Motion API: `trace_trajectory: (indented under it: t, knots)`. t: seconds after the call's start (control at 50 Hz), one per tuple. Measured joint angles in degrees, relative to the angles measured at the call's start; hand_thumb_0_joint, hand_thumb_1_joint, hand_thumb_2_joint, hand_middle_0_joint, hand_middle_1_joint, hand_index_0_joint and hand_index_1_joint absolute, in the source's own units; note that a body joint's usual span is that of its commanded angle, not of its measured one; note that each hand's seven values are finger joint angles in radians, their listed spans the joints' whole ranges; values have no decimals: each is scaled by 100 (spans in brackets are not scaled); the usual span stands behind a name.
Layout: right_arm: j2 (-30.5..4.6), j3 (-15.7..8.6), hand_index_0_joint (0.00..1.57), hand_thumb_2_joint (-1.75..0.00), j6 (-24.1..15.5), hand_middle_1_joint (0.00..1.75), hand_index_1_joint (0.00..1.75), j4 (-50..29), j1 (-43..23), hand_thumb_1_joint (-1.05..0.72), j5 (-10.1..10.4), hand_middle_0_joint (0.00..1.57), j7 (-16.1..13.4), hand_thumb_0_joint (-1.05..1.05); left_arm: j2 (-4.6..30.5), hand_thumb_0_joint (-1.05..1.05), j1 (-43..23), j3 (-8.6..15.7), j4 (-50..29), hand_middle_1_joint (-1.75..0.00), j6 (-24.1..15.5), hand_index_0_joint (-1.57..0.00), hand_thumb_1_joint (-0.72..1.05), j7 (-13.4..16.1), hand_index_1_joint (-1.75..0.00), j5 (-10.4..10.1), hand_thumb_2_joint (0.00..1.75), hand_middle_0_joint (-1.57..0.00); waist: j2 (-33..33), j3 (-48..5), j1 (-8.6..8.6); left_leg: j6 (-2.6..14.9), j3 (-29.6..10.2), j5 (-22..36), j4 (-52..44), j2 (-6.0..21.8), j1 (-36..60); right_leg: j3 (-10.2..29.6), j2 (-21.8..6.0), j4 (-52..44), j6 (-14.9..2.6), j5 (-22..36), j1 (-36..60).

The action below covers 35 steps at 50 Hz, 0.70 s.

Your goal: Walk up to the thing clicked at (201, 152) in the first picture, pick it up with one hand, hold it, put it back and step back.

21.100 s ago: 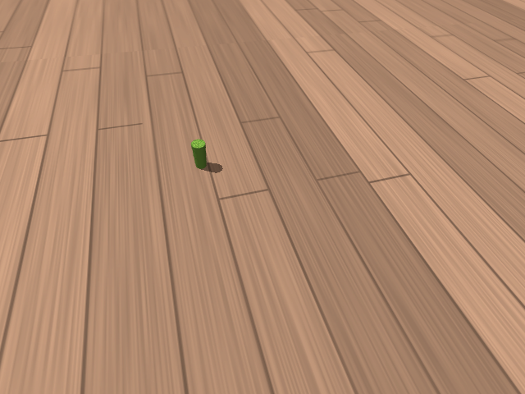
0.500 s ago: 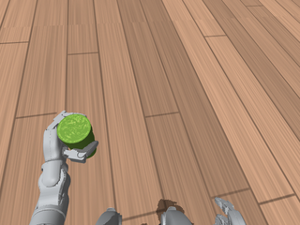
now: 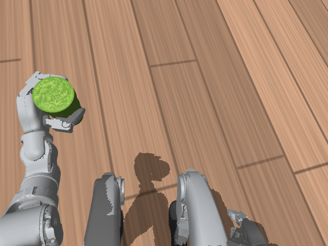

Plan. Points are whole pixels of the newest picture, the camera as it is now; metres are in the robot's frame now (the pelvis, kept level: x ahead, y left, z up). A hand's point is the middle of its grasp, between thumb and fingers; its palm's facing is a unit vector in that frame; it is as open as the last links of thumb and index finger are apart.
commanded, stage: crouch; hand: left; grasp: from the side
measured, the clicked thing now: (64, 106) +0.45 +0.22 -0.04
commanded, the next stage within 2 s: lower in 1.10 s
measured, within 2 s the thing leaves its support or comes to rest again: neither
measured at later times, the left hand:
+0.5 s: hand (77, 120) +0.47 +0.23 -0.20, palm faces +0.21 -0.98 -0.01, open 9.7 cm
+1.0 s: hand (83, 125) +0.48 +0.23 -0.28, palm faces +0.18 -0.98 -0.02, open 9.7 cm
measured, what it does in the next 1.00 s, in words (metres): lowers itself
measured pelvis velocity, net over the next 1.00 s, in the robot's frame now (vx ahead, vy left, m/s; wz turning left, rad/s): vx -0.03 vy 0.02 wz -0.13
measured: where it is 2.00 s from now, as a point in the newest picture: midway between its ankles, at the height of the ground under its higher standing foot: (146, 242)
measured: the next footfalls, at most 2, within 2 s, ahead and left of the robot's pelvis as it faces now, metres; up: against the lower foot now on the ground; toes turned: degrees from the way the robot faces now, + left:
none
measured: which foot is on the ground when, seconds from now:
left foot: down 0.00-1.00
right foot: down 0.00-1.00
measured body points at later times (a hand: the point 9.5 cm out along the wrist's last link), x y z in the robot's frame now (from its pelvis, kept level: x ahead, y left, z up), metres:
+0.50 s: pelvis -0.03 +0.01 -0.14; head +0.19 +0.07 +0.24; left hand +0.45 +0.28 -0.19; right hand +0.03 -0.27 -0.25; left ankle +0.06 +0.13 -0.46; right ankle +0.08 -0.13 -0.46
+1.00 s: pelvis -0.03 +0.02 -0.18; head +0.22 +0.10 +0.18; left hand +0.46 +0.28 -0.27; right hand +0.03 -0.27 -0.26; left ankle +0.06 +0.13 -0.46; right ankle +0.08 -0.13 -0.46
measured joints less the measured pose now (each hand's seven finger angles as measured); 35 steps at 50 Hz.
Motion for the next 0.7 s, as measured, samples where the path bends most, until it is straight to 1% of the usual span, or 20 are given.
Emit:
trace_trajectory:
  t: [0.06, 0.12, 0.18, 0.24, 0.32, 0.46, 0.56, 0.7]
  knots:
    - [-34, 41, 20, -91, 21, 30, 30, -41, -13, -92, -49, 21, 26, 1, 246, -4, -335, 147, 416, -101, 5, -76, -37, -66, -104, 126, 110, -72, -19, 75, -99, -19, -50, 11, 413, -9, -461, -20, 7, 388, -9, 26, -450]
    - [-108, 89, 20, -91, 30, 30, 30, -80, 4, -92, -90, 21, 60, 1, 420, -4, -523, 331, 670, -101, 0, -76, -37, -102, -103, 179, 111, -72, -42, 173, -202, -21, -90, 25, 812, -18, -887, -30, 16, 755, -3, 61, -865]
    - [-178, 132, 20, -91, 31, 30, 30, -34, 26, -92, -134, 21, 85, 1, 539, -4, -623, 472, 786, -101, -30, -76, -37, -123, -103, 213, 111, -72, -79, 286, -291, -17, -128, 33, 1198, -34, -1262, -38, 20, 1107, 11, 88, -1223]
    - [-218, 188, 20, -91, 67, 30, 30, 19, 36, -92, -174, 20, 95, 1, 700, -4, -690, 590, 844, -101, -73, -76, -37, -136, -103, 326, 111, -72, -125, 416, -383, -10, -167, 37, 1554, -47, -1565, -49, 28, 1424, 30, 112, -1508]
    - [-233, 285, 20, -91, 81, 30, 30, 91, 47, -93, -226, 20, 98, 1, 918, -4, -820, 644, 881, -101, -100, -76, -37, -153, -103, 354, 111, -72, -189, 577, -494, -2, -217, 42, 1952, -70, -1877, -64, 33, 1773, 56, 136, -1788]
    - [-285, 531, 20, -91, 167, 30, 30, 47, 25, -93, -315, 21, 128, 1, 1235, -4, -1028, 782, 1162, -101, -52, -76, -37, -229, -103, 373, 111, -72, -165, 792, -655, 35, -329, 41, 2484, -97, -2258, -127, 55, 2189, 118, 171, -2089]
    - [-315, 689, 20, -91, 209, 30, 30, -4, -20, -93, -379, 21, 167, 0, 1322, -4, -1004, 909, 1196, -101, -52, -76, -37, -253, -103, 366, 111, -73, -176, 952, -708, 61, -402, 30, 2758, -106, -2440, -173, 78, 2386, 159, 187, -2219]
    - [-344, 896, 20, -90, 278, 30, 30, -38, -110, -92, -505, 21, 218, 0, 1508, -4, -966, 952, 1141, -100, -112, -77, -37, -196, -103, 429, 111, -73, -312, 1180, -760, 52, -524, 6, 3051, -121, -2609, -258, 103, 2591, 182, 200, -2338]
